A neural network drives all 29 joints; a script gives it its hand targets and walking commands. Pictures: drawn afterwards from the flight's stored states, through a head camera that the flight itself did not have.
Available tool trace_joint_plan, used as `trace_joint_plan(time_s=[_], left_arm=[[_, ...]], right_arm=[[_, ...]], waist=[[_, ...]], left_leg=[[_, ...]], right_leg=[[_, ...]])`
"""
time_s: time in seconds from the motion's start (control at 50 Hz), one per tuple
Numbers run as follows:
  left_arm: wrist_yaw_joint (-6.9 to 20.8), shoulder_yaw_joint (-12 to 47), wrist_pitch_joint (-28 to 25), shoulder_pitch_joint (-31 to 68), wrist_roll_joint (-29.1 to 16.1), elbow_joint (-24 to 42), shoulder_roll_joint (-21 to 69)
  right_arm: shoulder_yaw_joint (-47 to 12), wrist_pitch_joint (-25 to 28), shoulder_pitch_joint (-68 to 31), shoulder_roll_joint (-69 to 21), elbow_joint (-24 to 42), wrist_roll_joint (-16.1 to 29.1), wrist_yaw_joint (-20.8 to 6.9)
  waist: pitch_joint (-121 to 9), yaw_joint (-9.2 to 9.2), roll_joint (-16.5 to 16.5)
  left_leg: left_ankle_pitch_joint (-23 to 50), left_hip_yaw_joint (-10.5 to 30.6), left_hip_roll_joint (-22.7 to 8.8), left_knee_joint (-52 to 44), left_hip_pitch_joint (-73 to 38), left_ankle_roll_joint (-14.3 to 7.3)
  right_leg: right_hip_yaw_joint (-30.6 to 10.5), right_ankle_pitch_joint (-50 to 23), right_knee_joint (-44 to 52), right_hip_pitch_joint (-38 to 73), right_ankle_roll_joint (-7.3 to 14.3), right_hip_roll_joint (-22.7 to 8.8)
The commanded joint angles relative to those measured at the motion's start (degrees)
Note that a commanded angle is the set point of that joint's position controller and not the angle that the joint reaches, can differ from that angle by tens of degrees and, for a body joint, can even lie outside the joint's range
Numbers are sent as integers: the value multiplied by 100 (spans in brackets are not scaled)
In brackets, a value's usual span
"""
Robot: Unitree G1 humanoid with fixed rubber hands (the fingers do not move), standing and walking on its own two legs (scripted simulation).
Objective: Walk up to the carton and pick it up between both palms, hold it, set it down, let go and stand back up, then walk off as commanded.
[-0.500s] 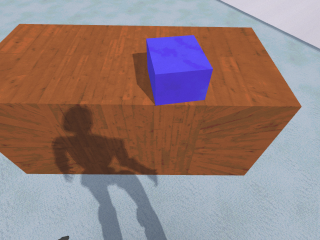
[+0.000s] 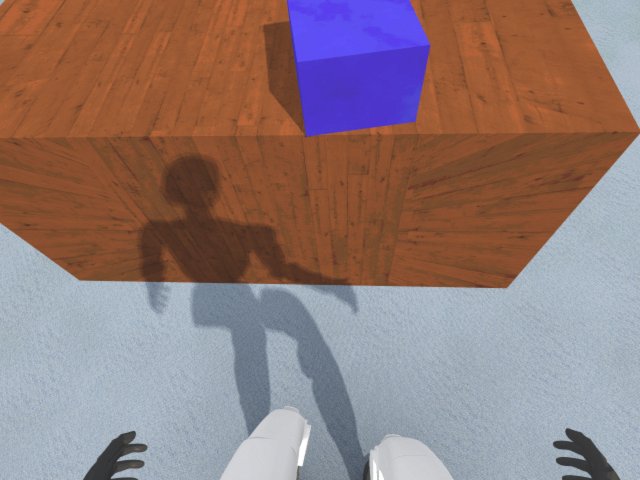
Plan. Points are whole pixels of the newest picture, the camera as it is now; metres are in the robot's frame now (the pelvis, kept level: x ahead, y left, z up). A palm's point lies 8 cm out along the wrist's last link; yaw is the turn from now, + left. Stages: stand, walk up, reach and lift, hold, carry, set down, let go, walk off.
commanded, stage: walk up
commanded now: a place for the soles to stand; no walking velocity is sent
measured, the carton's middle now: (350, 52) +0.80 -0.01 +0.01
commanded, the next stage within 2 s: none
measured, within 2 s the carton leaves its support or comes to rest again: neither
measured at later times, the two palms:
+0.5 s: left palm out of the picture +0.01 +0.31 -0.10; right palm out of the picture +0.08 -0.27 -0.10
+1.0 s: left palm out of the picture +0.05 +0.31 -0.09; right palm out of the picture +0.06 -0.26 -0.09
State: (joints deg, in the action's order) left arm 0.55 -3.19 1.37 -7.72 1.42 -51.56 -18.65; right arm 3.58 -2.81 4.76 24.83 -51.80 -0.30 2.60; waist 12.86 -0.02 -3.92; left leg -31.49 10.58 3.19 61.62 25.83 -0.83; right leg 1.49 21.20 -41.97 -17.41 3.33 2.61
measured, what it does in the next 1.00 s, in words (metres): steps on the spot: left foot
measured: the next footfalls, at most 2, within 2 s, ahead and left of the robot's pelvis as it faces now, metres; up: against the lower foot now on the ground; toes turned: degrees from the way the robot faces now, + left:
left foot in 0.24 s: -0.01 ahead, +0.14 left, +0.00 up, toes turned -1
right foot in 1.38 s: +0.14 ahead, -0.14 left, +0.00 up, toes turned -1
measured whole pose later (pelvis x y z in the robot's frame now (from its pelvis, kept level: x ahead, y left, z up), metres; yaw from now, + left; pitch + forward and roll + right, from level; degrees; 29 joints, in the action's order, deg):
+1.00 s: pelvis -0.02 +0.03 +0.03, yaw +3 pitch -3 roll +0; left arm 0.3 -0.2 -2.2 -4.8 0.4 -65.7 -17.7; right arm 0.8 1.2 7.0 18.8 -64.6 -0.9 -0.4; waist 3.5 0.1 -0.3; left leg -12.5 2.9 1.7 18.0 2.2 -0.9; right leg 0.2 7.5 -18.4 -7.7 0.2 0.1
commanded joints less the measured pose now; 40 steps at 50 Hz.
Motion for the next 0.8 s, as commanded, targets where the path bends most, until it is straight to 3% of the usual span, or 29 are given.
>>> trace_joint_plan(time_s=[0.0,0.04,0.1,0.18,0.22,0.24,0.26,0.28,0.3,0.32,0.34,0.36,0.38,0.4,0.42,0.46,0.48,0.52,0.64,0.78], left_arm=[[-173,-425,-227,-10,-43,717,-1603],[-204,-453,-297,-396,-17,723,-1626],[-238,-502,-351,-640,-26,792,-1726],[-195,-471,-369,-445,-36,861,-1772],[-160,-381,-336,-155,-75,880,-1695],[-145,-313,-335,-116,-92,825,-1522],[-138,-266,-349,155,-122,787,-1386],[-159,-243,-342,181,-101,641,-1330],[-162,-232,-351,37,-122,480,-1284],[-148,-208,-395,-105,-136,308,-1235],[-134,-180,-445,-262,-115,160,-1224],[-124,-175,-502,-306,-84,52,-1351],[-105,-191,-537,-230,-79,-21,-1528],[-94,-199,-543,-104,-69,-61,-1646],[-95,-178,-538,41,-67,-93,-1648],[-99,-95,-509,351,-81,-170,-1456],[-96,-61,-499,395,-102,-235,-1346],[-80,-46,-499,367,-111,-397,-1299],[-70,6,-530,410,-127,-722,-1254],[-84,53,-512,544,-118,-910,-1231]], right_arm=[[232,105,637,973,287,-11,-22],[242,80,420,939,420,-54,-86],[271,79,312,980,486,-117,-124],[298,182,607,912,343,-156,-172],[328,272,1042,810,131,-192,-200],[359,322,997,864,87,-230,-211],[361,343,614,1090,130,-229,-228],[297,386,357,1050,191,-145,-233],[240,419,152,1020,223,-132,-236],[190,418,3,986,187,-118,-234],[135,412,-121,890,140,-100,-229],[116,400,-152,808,100,-96,-240],[109,377,-93,746,24,-92,-243],[108,358,44,706,-83,-94,-239],[92,355,160,649,-192,-95,-243],[65,385,204,602,-357,-107,-269],[57,412,82,652,-399,-105,-279],[28,462,-111,722,-451,-77,-283],[-30,523,-177,690,-681,-66,-253],[-45,528,-146,672,-809,-51,-243]], waist=[[-1430,-89,986],[-1444,-306,1106],[-1513,-387,1207],[-1566,-131,1480],[-1601,230,1413],[-1595,270,1099],[-1455,184,132],[-1326,117,-111],[-1263,-38,-76],[-1237,-149,-46],[-1248,-248,-48],[-1281,-257,-28],[-1241,-177,91],[-1205,-81,270],[-1141,17,391],[-981,109,434],[-921,55,379],[-936,-43,386],[-1198,-65,285],[-1324,-37,341]], left_leg=[[231,-71,-146,528,92,125],[228,12,-182,151,296,157],[70,28,-235,-463,310,133],[-116,-538,-316,-1805,-599,-59],[801,-817,-246,-3190,-1782,-290],[1287,-344,-321,-3520,-2181,-437],[1475,1014,-1044,-3674,-1831,-793],[1495,1502,-1645,-3882,-1276,-1178],[1693,1396,-1743,-3897,-964,-1273],[1888,1061,-1582,-3788,-756,-1126],[2010,678,-1336,-3607,-544,-843],[1869,353,-983,-3467,-433,-494],[1365,38,-620,-3304,-623,-276],[1046,-126,-452,-3125,-920,-192],[1038,-183,-412,-3180,-1184,-177],[1302,-74,-567,-3819,-1532,-257],[1376,69,-717,-4083,-1475,-299],[1478,190,-911,-4334,-1261,-317],[2257,-30,-890,-4601,-1514,-159],[2610,-145,-932,-4751,-1733,-120]], right_leg=[[-1851,-2982,1580,903,1001,-2030],[-2011,-2621,1567,1306,1039,-2056],[-2266,-2325,1587,1640,1095,-2168],[-2011,-2101,1577,1063,987,-2112],[-1451,-1751,1352,220,645,-1804],[-1162,-1332,1280,-290,331,-1514],[-557,-430,690,-557,-128,-761],[-273,295,118,-91,-245,-382],[-308,524,132,247,-219,-319],[-375,274,511,563,-153,-356],[-535,-230,1000,949,-63,-482],[-989,-526,1506,1164,75,-808],[-1428,-376,1846,934,294,-1191],[-1761,-195,2081,636,489,-1486],[-1822,-145,2244,418,523,-1581],[-1347,-141,2266,119,214,-1287],[-1074,-129,2219,207,47,-1057],[-831,-345,2216,646,-91,-834],[-750,-1409,2408,1231,-141,-933],[-708,-1745,2558,1404,-201,-976]])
